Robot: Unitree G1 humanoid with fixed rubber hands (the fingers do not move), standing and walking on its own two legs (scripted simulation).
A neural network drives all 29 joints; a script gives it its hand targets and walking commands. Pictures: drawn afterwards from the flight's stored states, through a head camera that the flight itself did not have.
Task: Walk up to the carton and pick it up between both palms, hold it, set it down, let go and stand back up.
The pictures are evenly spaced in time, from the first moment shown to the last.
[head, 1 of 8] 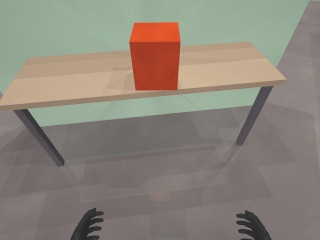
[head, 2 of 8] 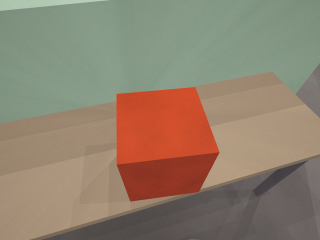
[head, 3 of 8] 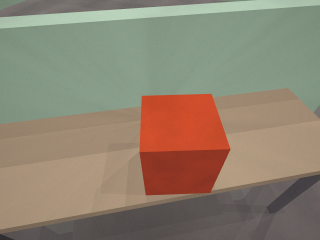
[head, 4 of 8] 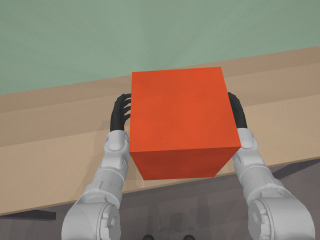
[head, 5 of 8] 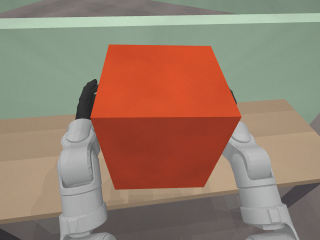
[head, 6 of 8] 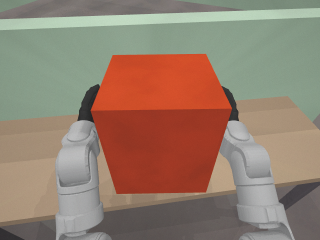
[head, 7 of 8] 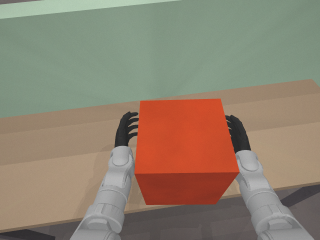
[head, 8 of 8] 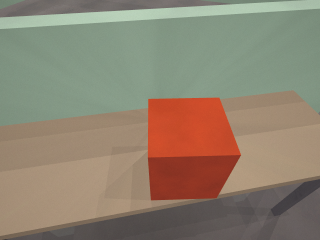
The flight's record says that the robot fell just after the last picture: no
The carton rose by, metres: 0.21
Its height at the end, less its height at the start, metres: +0.00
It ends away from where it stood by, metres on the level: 0.01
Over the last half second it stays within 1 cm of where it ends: yes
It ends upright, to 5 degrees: yes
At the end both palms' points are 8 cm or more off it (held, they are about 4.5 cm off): yes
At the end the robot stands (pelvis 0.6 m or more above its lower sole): yes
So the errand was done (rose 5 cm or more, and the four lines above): yes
